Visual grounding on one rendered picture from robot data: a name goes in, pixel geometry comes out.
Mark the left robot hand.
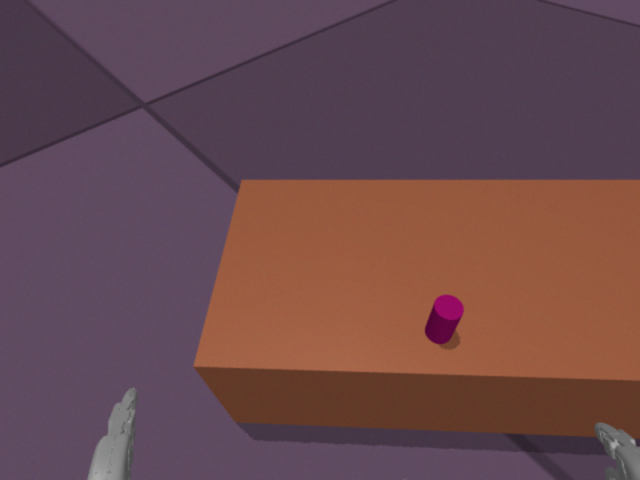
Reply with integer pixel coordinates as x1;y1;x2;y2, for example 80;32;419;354
87;388;137;480

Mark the right robot hand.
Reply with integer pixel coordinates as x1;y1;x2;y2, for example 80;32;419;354
594;423;640;480

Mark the can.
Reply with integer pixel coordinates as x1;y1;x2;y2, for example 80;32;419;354
425;295;464;344

